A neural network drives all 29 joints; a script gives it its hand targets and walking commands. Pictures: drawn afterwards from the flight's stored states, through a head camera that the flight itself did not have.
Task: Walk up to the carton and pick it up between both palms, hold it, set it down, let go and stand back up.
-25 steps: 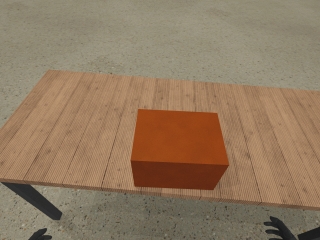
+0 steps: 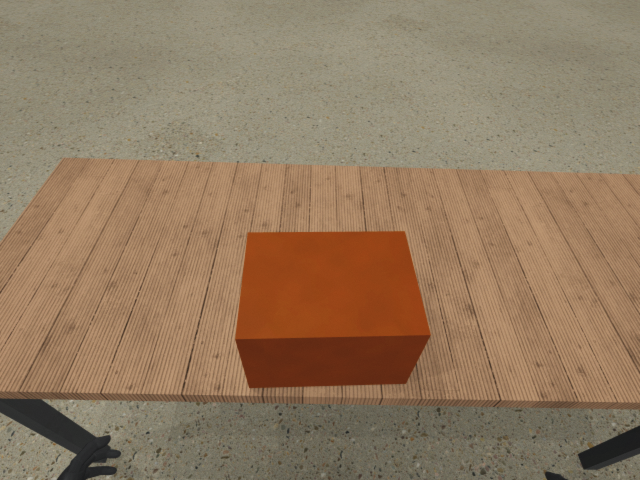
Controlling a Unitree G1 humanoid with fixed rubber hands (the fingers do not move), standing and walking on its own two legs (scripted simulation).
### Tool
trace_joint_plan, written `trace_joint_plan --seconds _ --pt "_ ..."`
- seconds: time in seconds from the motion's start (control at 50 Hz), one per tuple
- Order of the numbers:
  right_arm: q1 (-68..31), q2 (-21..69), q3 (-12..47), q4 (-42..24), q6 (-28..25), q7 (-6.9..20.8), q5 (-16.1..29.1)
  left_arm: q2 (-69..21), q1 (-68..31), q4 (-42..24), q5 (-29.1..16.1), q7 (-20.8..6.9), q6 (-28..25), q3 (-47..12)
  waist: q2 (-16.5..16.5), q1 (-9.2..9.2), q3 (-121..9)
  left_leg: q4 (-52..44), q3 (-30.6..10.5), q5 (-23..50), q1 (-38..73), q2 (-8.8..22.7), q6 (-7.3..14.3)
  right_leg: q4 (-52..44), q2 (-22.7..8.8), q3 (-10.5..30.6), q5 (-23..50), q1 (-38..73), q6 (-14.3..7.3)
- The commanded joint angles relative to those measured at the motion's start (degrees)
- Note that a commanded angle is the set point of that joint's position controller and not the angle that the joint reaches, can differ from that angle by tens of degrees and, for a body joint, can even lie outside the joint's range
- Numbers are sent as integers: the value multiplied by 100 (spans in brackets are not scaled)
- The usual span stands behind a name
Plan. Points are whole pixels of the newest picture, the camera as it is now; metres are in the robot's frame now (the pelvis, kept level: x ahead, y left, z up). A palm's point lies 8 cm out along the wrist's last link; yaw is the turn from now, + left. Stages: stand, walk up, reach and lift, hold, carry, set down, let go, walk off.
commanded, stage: walk up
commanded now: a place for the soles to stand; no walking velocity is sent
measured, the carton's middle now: (327, 309) +0.37 -0.01 -0.06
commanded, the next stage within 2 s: stand in 0.34 s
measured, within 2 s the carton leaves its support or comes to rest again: neither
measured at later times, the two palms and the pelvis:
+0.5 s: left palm out of the picture +0.11 +0.32 -0.10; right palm out of the picture +0.09 -0.32 -0.10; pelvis +0.00 +0.00 +0.00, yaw -1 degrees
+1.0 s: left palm (87, 456) +0.16 +0.29 -0.07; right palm (568, 470) +0.15 -0.31 -0.06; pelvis +0.00 +0.00 -0.01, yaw +0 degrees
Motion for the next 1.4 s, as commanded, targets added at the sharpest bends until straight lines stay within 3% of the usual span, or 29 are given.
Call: trace_joint_plan --seconds 0.0,0.02,0.06,0.12,0.22,0.26,0.32,0.36,0.48,0.5,0.52,0.54,0.56,0.58,0.62,0.68,0.7,0.74,0.76,0.8,0.9,0.98,1.08,1.12,1.24,1.28,1.38 --pt "-299 -1029 -164 -222 -50 -44 23 1017 -202 -187 -10 25 -33 190 54 99 -264 -377 -330 534 -126 509 322 -421 -575 477 667 259 -234" --pt "-307 -963 -150 -201 -56 -41 24 1021 -275 -198 3 33 -35 192 -82 96 -181 -408 -355 583 -93 523 331 -417 -588 429 779 223 -229" --pt "-395 -948 -153 -222 -43 -40 13 976 -243 -130 -8 39 -52 170 137 86 -354 -363 -275 691 38 498 320 -441 -655 529 1046 272 -215" --pt "-362 -967 -174 -183 -13 -32 -4 1009 -331 -109 -8 59 -60 174 -14 59 -241 -380 -280 702 68 518 321 -446 -622 479 1019 183 -200" --pt "-423 -959 -190 -203 25 -31 -7 1001 -279 -57 -2 63 -47 167 11 69 -166 -413 -267 467 183 499 316 -588 -602 562 585 7 -165" --pt "-349 -948 -202 -166 34 -28 2 1013 -292 -76 7 63 -58 167 -177 46 -171 -392 -226 320 162 480 320 -607 -589 586 539 38 -183" --pt "-409 -943 -192 -167 17 -17 3 997 -268 -87 1 60 -60 150 64 52 -244 -458 -244 513 158 500 329 -501 -595 563 963 126 -198" --pt "-453 -889 -188 -204 22 -16 13 998 -214 -66 0 75 -53 153 -28 77 -241 -462 -271 566 223 521 319 -531 -570 521 869 118 -178" --pt "-425 -955 -202 -162 23 -26 12 979 -162 -47 0 73 -48 146 118 91 -278 -484 -203 609 267 517 301 -474 -565 542 1048 175 -173" --pt "-409 -919 -197 -158 20 -20 18 1028 -160 -71 -4 81 -53 171 -25 74 -333 -537 -278 587 246 579 324 -446 -572 501 968 237 -187" --pt "-479 -946 -216 -174 23 -19 -5 1019 -149 -17 -2 81 -56 172 78 108 -183 -570 -312 533 197 570 329 -422 -557 546 950 145 -182" --pt "-2347 -238 -973 -866 -711 161 -609 735 -2159 -2027 -293 293 1075 515 -78 105 309 473 434 -600 -980 -202 94 123 67 -409 -709 -184 -216" --pt "-1920 -414 -1075 -866 -682 352 -680 541 -1713 -2521 -274 342 1719 224 -279 40 541 567 456 -1077 -822 -154 47 267 75 -433 -1018 -438 -185" --pt "-1715 -447 -1112 -859 -601 430 -659 520 -1586 -2666 -210 356 2035 114 -295 -14 605 570 480 -1193 -874 -129 26 351 87 -523 -1015 -457 -194" --pt "-1227 -679 -1121 -987 -457 505 -523 527 -1124 -2904 73 213 2579 6 -273 8 145 719 405 -811 -536 -140 -17 607 152 -644 -646 -289 -197" --pt "-462 -901 -1028 -1297 -317 440 -158 512 -561 -3658 399 54 3030 283 102 -157 -648 1048 325 502 187 -182 -70 697 212 -608 953 150 -148" --pt "-347 -989 -985 -1376 -302 424 -1 457 -303 -3994 444 31 3064 453 319 -124 -970 1208 236 1289 448 -200 -129 750 222 -571 1604 293 -132" --pt "-263 -1029 -891 -1598 -322 383 155 412 114 -4143 600 17 3038 628 184 -16 -951 1175 240 1610 483 -287 -119 584 260 -513 2005 502 -11" --pt "-234 -953 -810 -1633 -324 355 170 410 192 -4186 703 27 3012 705 249 56 -731 1080 265 1528 361 -299 -126 515 232 -461 2000 588 2" --pt "-359 -841 -748 -1972 -344 332 151 449 138 -4306 733 71 2872 842 54 191 -413 843 324 1175 -32 -353 -81 416 184 -368 2062 806 80" --pt "-261 -530 -829 -2412 -271 418 84 247 -135 -4511 425 169 2639 609 -208 56 217 369 403 125 -58 -341 71 55 173 -244 1106 372 82" --pt "-40 -379 -987 -2808 -143 531 91 -22 -49 -4725 141 197 2557 295 10 -39 240 79 430 -245 139 -276 21 -212 198 -310 180 105 -31" --pt "305 -340 -1066 -3148 -3 592 112 -24 266 -4848 102 263 2425 372 163 41 109 -152 429 -138 96 -282 -21 -252 192 -305 261 357 -30" --pt "237 -307 -1130 -3384 31 578 79 -47 267 -4854 40 290 2362 375 18 38 210 -239 452 -298 9 -287 14 -270 196 -306 118 327 -3" --pt "339 -124 -1124 -4160 59 556 63 -144 380 -4894 1 379 2094 478 -180 258 249 -481 510 -439 -126 -333 142 -378 186 -219 -133 422 35" --pt "381 -117 -1157 -4250 98 589 96 -266 438 -5027 -43 411 2013 406 -56 217 285 -626 467 -696 -196 -258 136 -368 208 -227 -234 439 33" --pt "657 26 -1071 -4432 121 604 195 -423 726 -5146 -155 422 1703 341 -75 228 330 -729 404 -473 -86 -249 125 -501 219 -100 -90 484 -7"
